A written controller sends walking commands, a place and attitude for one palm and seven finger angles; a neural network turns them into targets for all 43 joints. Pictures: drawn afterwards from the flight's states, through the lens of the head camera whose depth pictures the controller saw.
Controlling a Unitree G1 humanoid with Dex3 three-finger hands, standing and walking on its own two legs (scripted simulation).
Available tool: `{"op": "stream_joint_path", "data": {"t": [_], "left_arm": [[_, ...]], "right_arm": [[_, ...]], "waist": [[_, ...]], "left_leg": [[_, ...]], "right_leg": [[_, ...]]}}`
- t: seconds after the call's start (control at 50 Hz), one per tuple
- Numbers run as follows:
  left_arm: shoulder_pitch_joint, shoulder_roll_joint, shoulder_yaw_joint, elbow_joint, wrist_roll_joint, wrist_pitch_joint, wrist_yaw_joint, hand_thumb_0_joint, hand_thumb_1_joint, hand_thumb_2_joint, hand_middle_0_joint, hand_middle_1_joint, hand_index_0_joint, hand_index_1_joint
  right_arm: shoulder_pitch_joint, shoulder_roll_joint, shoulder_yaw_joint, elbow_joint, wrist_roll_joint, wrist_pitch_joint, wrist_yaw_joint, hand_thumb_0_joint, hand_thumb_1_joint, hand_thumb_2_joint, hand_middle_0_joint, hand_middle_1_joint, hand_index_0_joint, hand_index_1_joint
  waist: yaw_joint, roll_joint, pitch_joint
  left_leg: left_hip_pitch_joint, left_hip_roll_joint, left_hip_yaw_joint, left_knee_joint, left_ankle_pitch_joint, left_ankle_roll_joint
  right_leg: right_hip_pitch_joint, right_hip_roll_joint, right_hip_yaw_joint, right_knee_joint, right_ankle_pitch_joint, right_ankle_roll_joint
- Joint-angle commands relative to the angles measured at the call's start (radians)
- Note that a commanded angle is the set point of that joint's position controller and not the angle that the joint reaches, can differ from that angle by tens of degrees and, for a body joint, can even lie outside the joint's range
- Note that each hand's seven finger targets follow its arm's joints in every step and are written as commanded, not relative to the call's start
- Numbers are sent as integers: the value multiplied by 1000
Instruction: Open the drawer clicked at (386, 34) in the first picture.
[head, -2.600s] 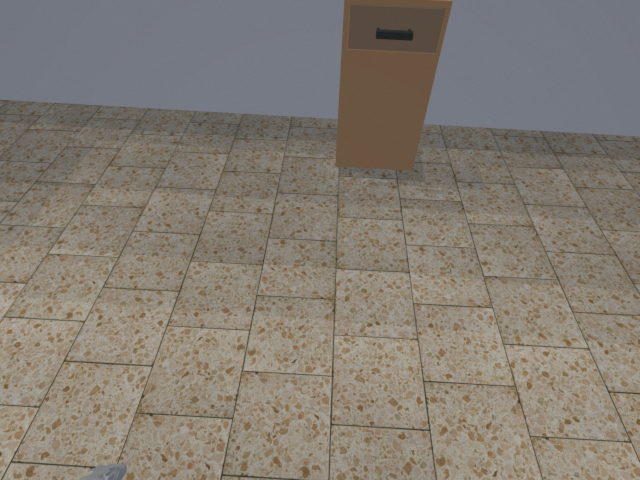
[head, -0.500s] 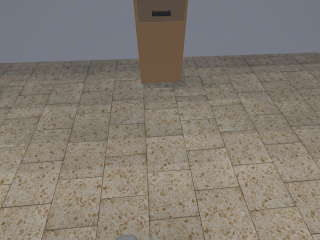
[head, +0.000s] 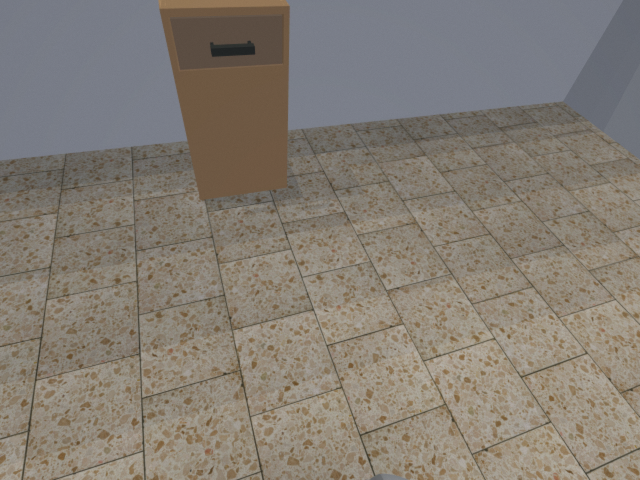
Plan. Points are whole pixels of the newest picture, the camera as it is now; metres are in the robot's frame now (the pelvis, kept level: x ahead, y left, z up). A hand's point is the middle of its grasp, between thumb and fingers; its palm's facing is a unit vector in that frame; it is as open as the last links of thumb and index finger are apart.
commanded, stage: walk to a spot facing it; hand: left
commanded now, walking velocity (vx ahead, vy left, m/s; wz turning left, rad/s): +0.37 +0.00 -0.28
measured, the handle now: (232, 47) +1.35 +0.40 -0.09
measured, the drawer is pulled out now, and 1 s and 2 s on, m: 0.00 0.00 0.00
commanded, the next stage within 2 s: turn to face it in 1.24 s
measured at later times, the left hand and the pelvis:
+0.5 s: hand (255, 365) +0.32 +0.13 -0.16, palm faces -0.07 -0.98 -0.20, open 7.2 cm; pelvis +0.21 -0.04 +0.00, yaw -6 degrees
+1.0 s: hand (261, 279) +0.49 +0.15 -0.16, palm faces -0.16 -0.97 -0.16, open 7.4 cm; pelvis +0.42 -0.02 +0.01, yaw -13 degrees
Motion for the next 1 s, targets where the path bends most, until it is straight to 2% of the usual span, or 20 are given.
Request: {"op": "stream_joint_path", "data": {"t": [0.0, 0.18, 0.24, 0.28, 0.3, 0.32, 0.34, 0.4, 0.44, 0.5, 0.58, 0.64, 0.66, 0.68, 0.7, 0.72, 0.76, 0.82, 0.9, 0.98], "left_arm": [[19, -34, -7, -63, 2, 5, -18, 0, 900, 900, -200, -300, -200, -300], [-266, -19, -25, -137, -4, -5, -24, 0, 900, 900, -200, -300, -200, -300], [-252, -15, -24, -129, -5, -17, -22, 0, 900, 900, -200, -300, -200, -300], [-59, 27, -13, -62, -2, -32, -14, 0, 900, 900, -200, -300, -200, -300], [91, 104, 9, -13, 1, -45, -4, 0, 900, 900, -200, -300, -200, -300], [227, 223, 38, 18, -11, -50, 9, 0, 900, 900, -200, -300, -200, -300], [233, 248, 41, 28, -29, -50, 14, 0, 900, 900, -200, -300, -200, -300], [17, 107, 4, -22, -23, -53, 29, 0, 900, 900, -200, -300, -200, -300], [-30, 60, -12, -22, -14, -63, 29, 0, 900, 900, -200, -300, -200, -300], [-48, 62, -6, -31, -11, -70, 28, 0, 900, 900, -200, -300, -200, -300], [-25, 100, -3, -11, -9, -65, 18, 0, 900, 900, -200, -300, -200, -300], [-20, 117, 2, -5, -14, -55, 13, 0, 900, 900, -200, -300, -200, -300], [-20, 106, 0, -8, -17, -51, 10, 0, 900, 900, -200, -300, -200, -300], [-8, 61, -6, -18, -19, -50, 5, 0, 900, 900, -200, -300, -200, -300], [8, -1, -16, -48, -28, -49, -3, 0, 900, 900, -200, -300, -200, -300], [-45, 41, -14, -60, -17, -46, 5, 0, 900, 900, -200, -300, -200, -300], [-93, 33, -9, -50, -13, -47, -11, 0, 900, 900, -200, -300, -200, -300], [-1, -6, -13, -9, -8, -22, -16, 0, 900, 900, -200, -300, -200, -300], [-43, -28, -13, -32, -8, 0, -17, 0, 900, 900, -200, -300, -200, -300], [-157, -40, -17, -76, -10, -2, -18, 0, 900, 900, -200, -300, -200, -300]], "right_arm": [[120, -123, -14, 13, -4, -10, 1, 0, -900, -900, 200, 300, 200, 300], [272, -155, -15, 87, -12, 4, 8, 0, -900, -900, 200, 300, 200, 300], [281, -168, -12, 102, -15, 13, 6, 0, -900, -900, 200, 300, 200, 300], [268, -162, -8, 107, -5, 17, 9, 0, -900, -900, 200, 300, 200, 300], [249, -141, -2, 90, 8, 13, 19, 0, -900, -900, 200, 300, 200, 300], [235, -82, 15, 43, 17, 4, 19, 0, -900, -900, 200, 300, 200, 300], [150, -120, 4, 29, 17, 6, 16, 0, -900, -900, 200, 300, 200, 300], [81, -88, -5, 26, 2, 26, 19, 0, -900, -900, 200, 300, 200, 300], [159, -53, -3, 49, -5, 51, 23, 0, -900, -900, 200, 300, 200, 300], [161, -31, -5, 34, -3, 58, 37, 0, -900, -900, 200, 300, 200, 300], [67, -55, -8, -6, 0, 42, 52, 0, -900, -900, 200, 300, 200, 300], [97, -98, -15, 0, -3, 30, 50, 0, -900, -900, 200, 300, 200, 300], [172, -130, -19, 24, -5, 24, 43, 0, -900, -900, 200, 300, 200, 300], [301, -212, -37, 55, -14, 16, 32, 0, -900, -900, 200, 300, 200, 300], [400, -322, -58, 69, -25, 14, 23, 0, -900, -900, 200, 300, 200, 300], [379, -293, -45, 78, -19, 20, 12, 0, -900, -900, 200, 300, 200, 300], [232, -210, -21, 36, -12, 14, 7, 0, -900, -900, 200, 300, 200, 300], [152, -153, -6, 28, -6, -6, 1, 0, -900, -900, 200, 300, 200, 300], [186, -140, -11, 56, 0, -8, 1, 0, -900, -900, 200, 300, 200, 300], [231, -129, -19, 84, -4, 2, 7, 0, -900, -900, 200, 300, 200, 300]], "waist": [[-10, 128, 43], [-90, 135, 88], [-71, 167, 66], [24, 109, -41], [92, 10, -132], [116, -201, -233], [130, -134, -229], [21, 31, 0], [-44, -36, 26], [-66, -66, 38], [-44, -97, 70], [-74, -17, 76], [-111, 40, 49], [-160, 235, -15], [-171, 476, -60], [-172, 407, -48], [-113, 201, 65], [-35, 170, 31], [-30, 153, 66], [-61, 155, 105]], "left_leg": [[14, 268, -208, -376, -38, 94], [216, 276, -106, -328, 174, 92], [264, 270, -54, -231, 342, 70], [183, 212, 23, 50, 537, 22], [-40, 167, 71, 292, 404, -21], [-344, 23, 64, 610, -253, -70], [-416, 33, -79, 767, -338, -54], [-387, 133, -174, 718, -140, -56], [-284, 128, -147, 600, -106, -73], [-203, 124, -132, 393, -45, -81], [-136, 92, -96, 211, 0, -70], [32, 41, -29, 82, 33, -69], [152, 30, -33, 28, 3, -64], [287, 143, -228, -92, -122, -22], [381, 398, -575, -282, -224, 71], [325, 435, -666, -353, -332, 92], [180, 386, -511, -355, -291, 91], [121, 302, -236, -342, -33, 52], [141, 281, -115, -377, 61, 66], [160, 277, -51, -378, 69, 68]], "right_leg": [[-87, -72, 33, -126, 92, 20], [-65, -41, -64, -513, 94, 17], [34, 3, -111, -610, 55, -8], [356, 57, -141, -720, 119, -47], [628, -87, 27, -733, 87, -108], [865, -365, 457, -825, 206, -236], [812, -402, 521, -887, 257, -275], [431, -302, 270, -961, 170, -184], [280, -243, 147, -997, 180, -149], [197, -205, 81, -1015, 106, -140], [202, -202, 93, -1001, -21, -122], [171, -167, 73, -913, -37, -98], [142, -124, 37, -785, 28, -80], [67, -35, -25, -507, 53, -40], [-112, 74, -110, -173, -237, 6], [-164, 44, 14, 5, -249, -11], [-215, -44, 46, 82, -72, -14], [-116, -68, 32, 9, 35, 12], [-140, -86, -2, -149, 101, 37], [-99, -83, -60, -399, 124, 40]]}}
